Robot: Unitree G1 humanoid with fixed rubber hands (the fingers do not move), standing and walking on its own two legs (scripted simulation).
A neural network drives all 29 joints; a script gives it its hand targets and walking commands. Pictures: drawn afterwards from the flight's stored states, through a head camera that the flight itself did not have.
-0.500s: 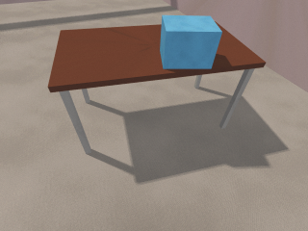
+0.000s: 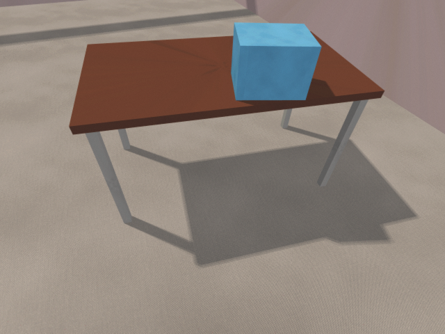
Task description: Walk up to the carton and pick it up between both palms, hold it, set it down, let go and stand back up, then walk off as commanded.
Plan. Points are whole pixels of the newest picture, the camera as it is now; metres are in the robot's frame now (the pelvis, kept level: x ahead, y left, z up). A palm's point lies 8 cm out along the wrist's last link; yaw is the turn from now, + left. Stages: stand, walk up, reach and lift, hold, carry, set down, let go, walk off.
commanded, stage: stand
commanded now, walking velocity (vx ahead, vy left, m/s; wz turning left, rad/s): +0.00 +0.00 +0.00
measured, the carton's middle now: (270, 61) +1.10 -0.15 +0.00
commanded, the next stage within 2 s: walk up in 0.48 s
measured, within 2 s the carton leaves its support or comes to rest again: neither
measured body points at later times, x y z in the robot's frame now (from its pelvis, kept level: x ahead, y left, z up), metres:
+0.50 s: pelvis +0.00 +0.00 +0.00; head +0.00 +0.00 +0.45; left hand +0.09 +0.31 -0.13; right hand +0.09 -0.31 -0.12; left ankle -0.01 +0.13 -0.75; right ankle -0.02 -0.12 -0.75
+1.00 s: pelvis +0.04 -0.07 -0.03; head +0.05 -0.05 +0.42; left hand +0.15 +0.28 -0.13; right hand +0.07 -0.44 -0.10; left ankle -0.01 +0.13 -0.75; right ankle +0.10 -0.20 -0.75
